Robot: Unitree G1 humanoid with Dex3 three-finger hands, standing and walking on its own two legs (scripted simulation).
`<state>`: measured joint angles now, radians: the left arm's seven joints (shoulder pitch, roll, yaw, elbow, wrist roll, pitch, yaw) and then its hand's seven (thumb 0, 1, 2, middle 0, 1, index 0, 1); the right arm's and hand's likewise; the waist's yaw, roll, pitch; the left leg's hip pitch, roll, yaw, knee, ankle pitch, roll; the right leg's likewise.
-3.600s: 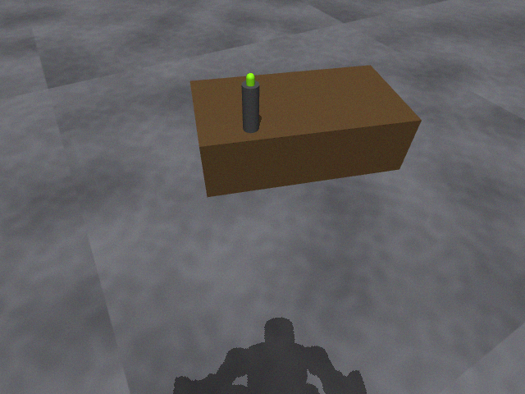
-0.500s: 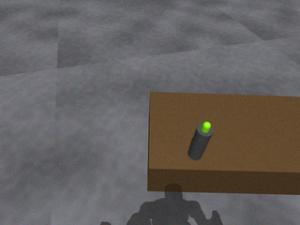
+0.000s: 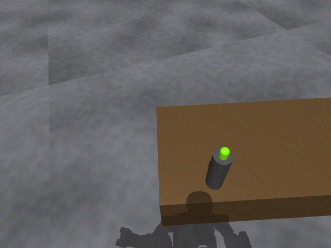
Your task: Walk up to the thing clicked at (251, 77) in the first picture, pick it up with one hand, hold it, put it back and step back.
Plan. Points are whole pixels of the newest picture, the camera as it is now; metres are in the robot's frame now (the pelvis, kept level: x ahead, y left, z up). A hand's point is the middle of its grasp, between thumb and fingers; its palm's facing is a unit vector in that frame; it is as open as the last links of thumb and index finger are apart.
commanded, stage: walk up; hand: right
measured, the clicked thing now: (218, 167) +0.47 -0.21 -0.28
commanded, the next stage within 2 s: stand in 1.60 s
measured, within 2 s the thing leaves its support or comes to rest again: neither
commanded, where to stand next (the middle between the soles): +0.08 +0.01 m, yaw -1 degrees
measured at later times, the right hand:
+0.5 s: hand out of the picture +0.11 -0.24 -0.13, palm faces -0.07 +0.93 -0.36, open 7.4 cm
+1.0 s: hand (260, 247) +0.16 -0.23 -0.13, palm faces -0.08 +0.94 -0.32, open 7.4 cm
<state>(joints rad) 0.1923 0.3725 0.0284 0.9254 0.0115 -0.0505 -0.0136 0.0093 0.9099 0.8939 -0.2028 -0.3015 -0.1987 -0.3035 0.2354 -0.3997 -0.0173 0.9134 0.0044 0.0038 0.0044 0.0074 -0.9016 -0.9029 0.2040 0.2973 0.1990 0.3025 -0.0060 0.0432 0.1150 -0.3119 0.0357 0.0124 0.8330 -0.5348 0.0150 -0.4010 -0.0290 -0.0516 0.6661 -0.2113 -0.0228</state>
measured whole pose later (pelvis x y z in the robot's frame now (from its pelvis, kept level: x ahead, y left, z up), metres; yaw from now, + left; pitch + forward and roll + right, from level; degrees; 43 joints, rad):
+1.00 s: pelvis +0.05 +0.02 +0.03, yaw +3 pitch -2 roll +0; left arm 0.06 0.34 0.02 1.18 0.01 -0.02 -0.01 0.01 0.91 0.89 -0.20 -0.30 -0.20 -0.30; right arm 0.06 -0.35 -0.01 1.15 -0.01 0.00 0.01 0.00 -0.90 -0.90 0.20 0.30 0.20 0.30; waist 0.02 0.01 0.05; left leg -0.05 0.01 -0.01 0.31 -0.22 -0.01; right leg -0.17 -0.06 -0.09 0.33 -0.13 0.02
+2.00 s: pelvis +0.05 +0.01 +0.03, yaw +3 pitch -3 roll +0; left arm 0.11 0.34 0.01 1.15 0.01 -0.01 -0.01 0.01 0.91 0.89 -0.20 -0.30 -0.20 -0.30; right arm 0.11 -0.35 0.01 1.12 -0.02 -0.01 0.01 0.01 -0.90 -0.90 0.20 0.30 0.20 0.30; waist 0.01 0.01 0.04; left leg -0.04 0.01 -0.01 0.30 -0.22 -0.02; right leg -0.16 -0.05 -0.10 0.33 -0.13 0.01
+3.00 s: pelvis +0.05 -0.01 +0.03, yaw +3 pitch -2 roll +0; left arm 0.11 0.35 0.01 1.14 0.01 -0.01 -0.02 0.01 0.91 0.89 -0.20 -0.30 -0.20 -0.30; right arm 0.14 -0.35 0.01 1.12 -0.02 0.00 0.01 0.01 -0.90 -0.90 0.20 0.30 0.20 0.30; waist 0.01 0.01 0.04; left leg -0.05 0.04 -0.01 0.31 -0.22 -0.05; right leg -0.17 -0.02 -0.10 0.34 -0.14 -0.01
